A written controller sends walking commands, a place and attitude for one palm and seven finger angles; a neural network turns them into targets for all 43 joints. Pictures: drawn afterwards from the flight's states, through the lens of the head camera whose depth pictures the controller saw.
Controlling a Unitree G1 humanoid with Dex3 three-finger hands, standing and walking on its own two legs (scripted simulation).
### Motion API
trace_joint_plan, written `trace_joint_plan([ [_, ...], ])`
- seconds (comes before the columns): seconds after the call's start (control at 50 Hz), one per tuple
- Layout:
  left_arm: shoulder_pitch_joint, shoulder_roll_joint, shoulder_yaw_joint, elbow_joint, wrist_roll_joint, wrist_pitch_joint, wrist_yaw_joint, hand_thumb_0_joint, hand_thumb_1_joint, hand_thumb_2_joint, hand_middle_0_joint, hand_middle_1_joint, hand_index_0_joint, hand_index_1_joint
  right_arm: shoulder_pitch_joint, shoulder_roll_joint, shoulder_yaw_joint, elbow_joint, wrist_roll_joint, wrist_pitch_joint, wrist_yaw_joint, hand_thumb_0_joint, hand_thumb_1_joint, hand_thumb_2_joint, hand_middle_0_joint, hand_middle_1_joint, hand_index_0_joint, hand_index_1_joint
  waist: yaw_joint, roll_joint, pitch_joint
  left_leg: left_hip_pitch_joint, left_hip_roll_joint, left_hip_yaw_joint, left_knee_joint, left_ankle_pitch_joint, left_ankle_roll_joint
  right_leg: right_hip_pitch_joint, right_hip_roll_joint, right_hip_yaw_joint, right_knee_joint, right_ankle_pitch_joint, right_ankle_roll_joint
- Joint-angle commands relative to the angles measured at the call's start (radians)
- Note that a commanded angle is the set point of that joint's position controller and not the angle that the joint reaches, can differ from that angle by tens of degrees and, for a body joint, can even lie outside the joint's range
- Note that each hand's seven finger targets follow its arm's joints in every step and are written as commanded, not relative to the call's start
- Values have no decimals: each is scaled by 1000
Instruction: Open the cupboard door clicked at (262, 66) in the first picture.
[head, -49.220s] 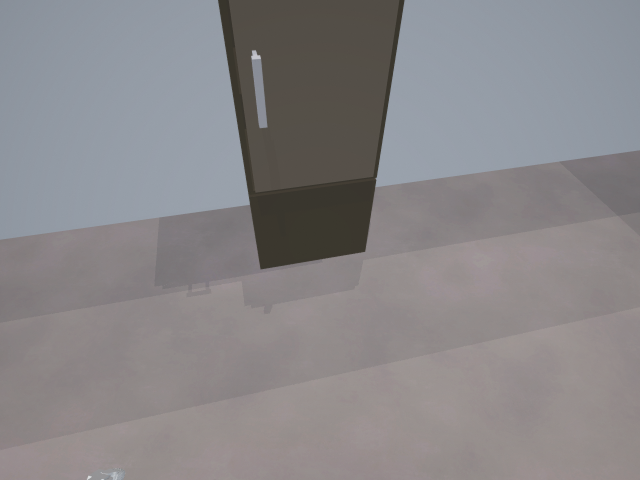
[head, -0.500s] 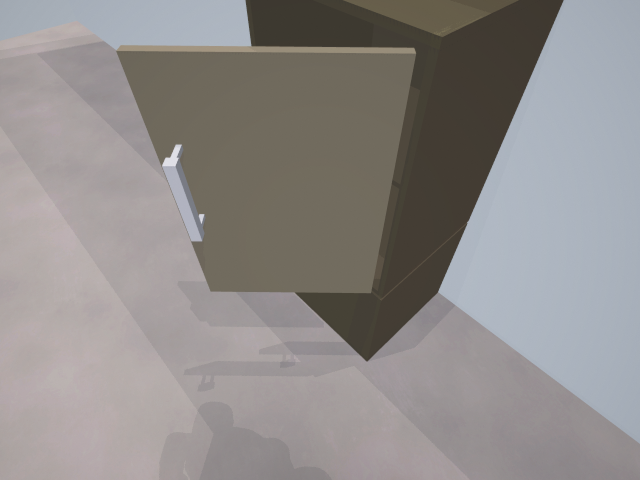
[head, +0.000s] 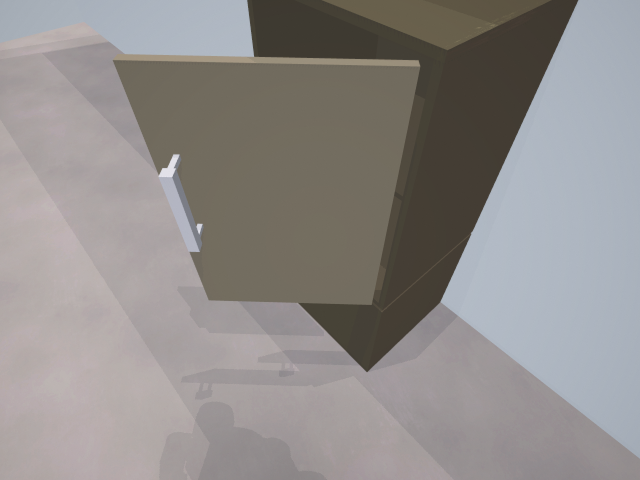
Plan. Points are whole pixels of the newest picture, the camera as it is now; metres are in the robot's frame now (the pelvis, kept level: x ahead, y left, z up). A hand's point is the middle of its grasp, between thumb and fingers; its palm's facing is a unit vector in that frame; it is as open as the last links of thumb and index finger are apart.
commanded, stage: come to a stop and stand still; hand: left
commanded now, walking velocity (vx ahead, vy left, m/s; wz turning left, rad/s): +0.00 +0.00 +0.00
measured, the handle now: (185, 205) +0.53 +0.27 +0.00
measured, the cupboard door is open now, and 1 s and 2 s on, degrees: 46 46 46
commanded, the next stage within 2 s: look again from close up in 0.12 s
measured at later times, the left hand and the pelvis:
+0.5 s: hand out of the picture +0.01 +0.18 -0.17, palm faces +0.02 -0.98 -0.21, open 7.4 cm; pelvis +0.00 +0.00 +0.00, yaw +0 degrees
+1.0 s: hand (155, 456) +0.16 +0.21 -0.04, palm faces +0.27 -0.96 -0.12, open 7.5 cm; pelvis -0.03 +0.01 -0.01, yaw +3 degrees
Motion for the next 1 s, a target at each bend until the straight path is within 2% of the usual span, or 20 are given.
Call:
trace_joint_plan([
  [0.0, 60, 127, 19, -32, -5, -18, 10, 0, 900, 900, -200, -300, -200, -300, 56, -101, -19, -25, 1, -14, -7, 0, -900, -900, 200, 300, 200, 300, -1, -8, -11, 30, 71, -64, -37, 232, 41, -14, -128, 109, -71, 388, -6],
  [0.1, 57, 127, 21, -34, -5, -17, 10, 0, 900, 900, -200, -300, -200, -300, 54, -102, -19, -23, 1, -14, -8, 0, -900, -900, 200, 300, 200, 300, -1, 6, -4, 32, 74, -65, -43, 235, 41, -16, -127, 110, -76, 376, -8],
  [0.18, 60, 127, 20, -31, -5, -18, 10, 0, 900, 900, -200, -300, -200, -300, 57, -101, -19, -20, 1, -14, -9, 0, -900, -900, 200, 300, 200, 300, 0, -7, 0, 32, 73, -64, -44, 236, 40, -10, -126, 109, -80, 390, -6],
  [0.34, 62, 121, 20, -27, -6, -17, 9, 0, 900, 900, -200, -300, -200, -300, 63, -96, -18, -13, 1, -13, -9, 0, -900, -900, 200, 300, 200, 300, -1, -9, 3, 28, 73, -69, -58, 199, 39, -16, -125, 112, -94, 331, -7],
  [0.44, 70, 121, 20, -25, -7, -18, 9, 0, 900, 900, -200, -300, -200, -300, 67, -92, -18, -8, 1, -13, -9, 0, -900, -900, 200, 300, 200, 300, 1, 1, -4, 32, 73, -67, -56, 205, 39, -11, -127, 111, -94, 337, -8],
  [0.48, 71, 118, 19, -24, -6, -17, 10, 0, 900, 900, -200, -300, -200, -300, 70, -90, -18, -5, 2, -12, -9, 0, -900, -900, 200, 300, 200, 300, 2, -7, 19, 23, 72, -65, -57, 197, 39, -21, -126, 107, -97, 332, -5],
  [0.52, 76, 119, 19, -23, -7, -19, 10, 0, 900, 900, -200, -300, -200, -300, 73, -91, -18, -5, 1, -13, -8, 0, -900, -900, 200, 300, 200, 300, 1, -11, -4, 30, 71, -66, -53, 204, 39, -9, -128, 109, -95, 350, -6],
  [0.6, 78, 116, 19, -21, -6, -19, 11, 0, 900, 900, -200, -300, -200, -300, 77, -87, -18, -1, 2, -14, -9, 0, -900, -900, 200, 300, 200, 300, 1, -7, -2, 29, 73, -67, -54, 211, 39, -7, -127, 107, -95, 353, -6],
  [0.68, 82, 113, 18, -20, -5, -19, 11, 0, 900, 900, -200, -300, -200, -300, 79, -83, -20, 1, 2, -13, -10, 0, -900, -900, 200, 300, 200, 300, 2, -11, 19, 20, 71, -68, -55, 207, 39, -15, -127, 106, -99, 350, -3],
  [0.78, 84, 108, 16, -17, -5, -17, 11, 0, 900, 900, -200, -300, -200, -300, 82, -80, -19, 3, 2, -12, -9, 0, -900, -900, 200, 300, 200, 300, 1, -3, 29, 15, 71, -73, -65, 185, 40, -27, -124, 107, -107, 297, -4],
  [0.8, 177, 106, 18, 23, 2, -33, 50, 0, 900, 900, -200, -300, -200, -300, -27, -102, -26, -76, 13, -14, 2, 0, -900, -900, 200, 300, 200, 300, 37, 11, 74, -103, 63, -14, 191, 122, 12, -49, -211, 185, -96, 727, 65],
  [0.82, -586, 329, 106, -1502, -226, -255, 25, 0, 877, 890, -202, -315, -202, -315, 13, -267, -30, -428, 68, -159, -47, 0, -900, -900, 200, 300, 200, 300, -92, 169, -428, 159, -53, -49, 20, 260, 61, 76, -111, 110, 0, 583, 17],
  [0.84, -160, 281, 143, -1244, -136, -218, 70, 0, 853, 880, -203, -330, -203, -330, -51, -185, -31, -378, 44, -233, -80, 0, -900, -900, 200, 300, 200, 300, 12, 300, -448, 192, -30, -29, 23, 409, 73, 64, -44, 64, 57, 389, -9],
  [0.86, 96, 77, 25, -1087, -157, -91, 90, 0, 830, 870, -205, -345, -205, -345, -42, -147, -39, -401, 69, -255, -69, 0, -900, -900, 200, 300, 200, 300, -8, 256, -280, 76, -12, -57, 51, 391, 51, -29, -48, 9, 41, 281, 6],
  [0.88, 63, -9, -5, -1055, -197, -90, 66, 0, 807, 860, -207, -360, -207, -360, -31, -169, -33, -372, 77, -258, -67, 0, -900, -900, 200, 300, 200, 300, -43, 64, -115, 7, -11, -63, 70, 297, 54, -120, -39, -30, 30, 256, 27],
  [0.9, -18, 34, 31, -1074, -210, -148, 46, 0, 783, 850, -208, -375, -208, -375, -49, -202, -50, -427, 67, -275, -65, 0, -900, -900, 200, 300, 200, 300, -71, -63, -10, -77, -22, -84, 107, 185, 65, -226, -34, -41, 37, 185, 44],
  [0.92, -8, 54, 70, -1021, -213, -211, 17, 0, 760, 840, -210, -390, -210, -390, -29, -224, -64, -437, 47, -283, -60, 0, -900, -900, 200, 300, 200, 300, -84, -166, -26, -143, -30, -86, 160, 106, 64, -322, -30, -55, 67, 89, 51],
  [0.94, 30, 8, 68, -927, -216, -280, -18, 0, 737, 830, -212, -405, -212, -405, -36, -216, -70, -462, 32, -290, -52, 0, -900, -900, 200, 300, 200, 300, -77, -221, 1, -244, -38, -94, 218, 31, 55, -416, -28, -60, 113, -4, 54],
  [0.96, 121, -19, 75, -855, -221, -351, -67, 0, 713, 820, -213, -420, -213, -420, -56, -205, -75, -495, 30, -302, -35, 0, -900, -900, 200, 300, 200, 300, -29, -171, -4, -317, -54, -86, 267, -7, 42, -449, -32, -50, 169, -48, 43],
  [0.98, 196, -36, 81, -843, -233, -431, -120, 0, 690, 810, -215, -435, -215, -435, -67, -200, -80, -523, 21, -310, -19, 0, -900, -900, 200, 300, 200, 300, 10, -192, -91, -378, -58, -82, 317, -20, 29, -467, -30, -51, 241, -73, 33],
])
